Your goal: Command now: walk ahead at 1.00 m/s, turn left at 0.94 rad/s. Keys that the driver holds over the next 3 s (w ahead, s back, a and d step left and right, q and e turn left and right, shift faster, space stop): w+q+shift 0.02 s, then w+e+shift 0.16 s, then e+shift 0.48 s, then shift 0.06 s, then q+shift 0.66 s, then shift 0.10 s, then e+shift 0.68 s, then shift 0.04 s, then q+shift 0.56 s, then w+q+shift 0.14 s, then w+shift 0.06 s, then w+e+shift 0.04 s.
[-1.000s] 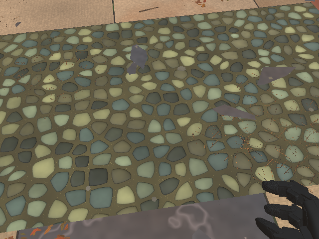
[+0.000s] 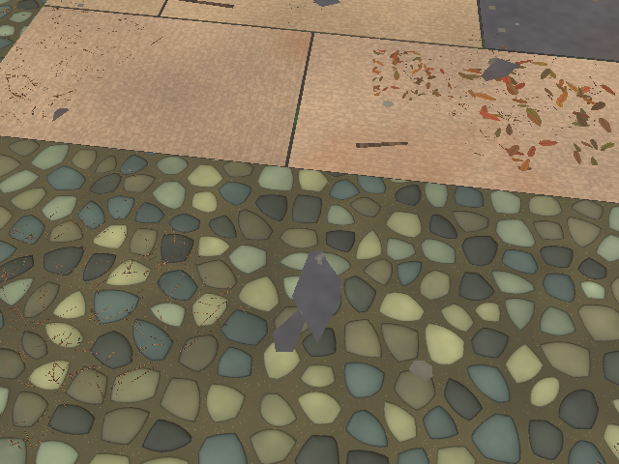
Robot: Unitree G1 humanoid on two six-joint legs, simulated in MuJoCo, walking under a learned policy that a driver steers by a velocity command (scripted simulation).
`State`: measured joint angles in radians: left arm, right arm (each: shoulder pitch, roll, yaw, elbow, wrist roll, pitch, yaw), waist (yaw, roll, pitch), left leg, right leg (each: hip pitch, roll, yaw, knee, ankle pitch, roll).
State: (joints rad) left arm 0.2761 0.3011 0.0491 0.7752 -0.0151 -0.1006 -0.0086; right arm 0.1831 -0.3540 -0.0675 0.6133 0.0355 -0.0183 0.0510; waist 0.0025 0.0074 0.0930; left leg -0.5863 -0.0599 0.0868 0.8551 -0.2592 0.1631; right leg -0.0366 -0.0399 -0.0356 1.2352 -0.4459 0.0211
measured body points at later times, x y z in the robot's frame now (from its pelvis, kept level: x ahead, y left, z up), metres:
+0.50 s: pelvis +0.40 -0.04 +0.02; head +0.45 -0.03 +0.46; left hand +0.58 +0.21 -0.09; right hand +0.49 -0.33 -0.08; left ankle +0.24 +0.09 -0.56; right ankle +0.56 -0.09 -0.69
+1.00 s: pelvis +0.59 +0.00 +0.05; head +0.60 +0.01 +0.50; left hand +0.83 +0.19 -0.05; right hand +0.64 -0.30 -0.04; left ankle +0.68 +0.11 -0.69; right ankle +0.56 -0.09 -0.68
